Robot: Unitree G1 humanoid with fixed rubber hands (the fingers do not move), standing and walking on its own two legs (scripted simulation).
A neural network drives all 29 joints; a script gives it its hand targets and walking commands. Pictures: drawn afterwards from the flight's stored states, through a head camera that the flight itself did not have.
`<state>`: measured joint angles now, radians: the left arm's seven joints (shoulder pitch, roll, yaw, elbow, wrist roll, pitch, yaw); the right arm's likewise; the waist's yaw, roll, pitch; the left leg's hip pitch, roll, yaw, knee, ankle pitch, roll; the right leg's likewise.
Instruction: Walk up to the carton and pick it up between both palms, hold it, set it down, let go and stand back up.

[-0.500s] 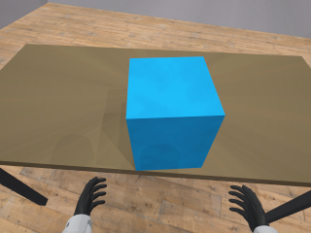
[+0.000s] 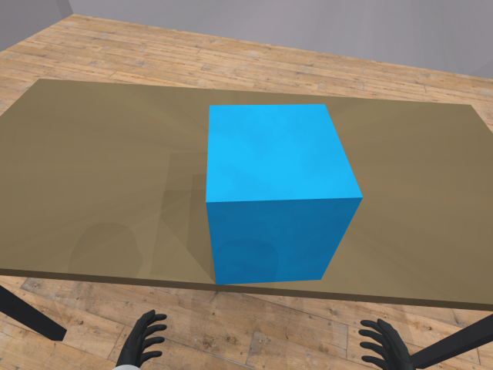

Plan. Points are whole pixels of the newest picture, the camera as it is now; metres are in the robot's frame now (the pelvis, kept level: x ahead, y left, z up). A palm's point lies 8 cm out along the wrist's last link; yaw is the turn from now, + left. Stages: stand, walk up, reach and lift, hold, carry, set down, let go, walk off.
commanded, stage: set down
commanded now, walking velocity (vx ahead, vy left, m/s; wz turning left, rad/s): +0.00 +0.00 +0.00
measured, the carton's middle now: (268, 197) +0.39 +0.00 +0.06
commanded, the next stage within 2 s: let go in 0.08 s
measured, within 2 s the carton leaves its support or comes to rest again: neither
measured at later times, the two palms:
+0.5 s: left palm (123, 360) +0.15 +0.23 -0.08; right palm out of the picture +0.14 -0.21 -0.09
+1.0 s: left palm out of the picture +0.08 +0.30 -0.12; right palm out of the picture +0.10 -0.28 -0.11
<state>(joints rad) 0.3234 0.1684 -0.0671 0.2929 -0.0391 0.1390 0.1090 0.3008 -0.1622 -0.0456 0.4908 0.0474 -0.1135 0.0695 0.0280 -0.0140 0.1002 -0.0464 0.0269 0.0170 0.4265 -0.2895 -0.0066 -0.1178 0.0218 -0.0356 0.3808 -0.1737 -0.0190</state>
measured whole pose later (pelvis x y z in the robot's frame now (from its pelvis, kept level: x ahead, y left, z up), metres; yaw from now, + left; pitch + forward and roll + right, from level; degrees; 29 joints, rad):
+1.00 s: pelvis +0.02 +0.01 -0.01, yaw +1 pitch -4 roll +0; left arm 0.22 0.30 0.05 0.98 0.03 -0.01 0.00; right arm 0.24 -0.33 -0.05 0.93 -0.03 -0.02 0.00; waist 0.01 0.00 0.01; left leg -0.06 -0.01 0.01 0.46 -0.33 0.02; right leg -0.16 -0.02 -0.04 0.49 -0.26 0.00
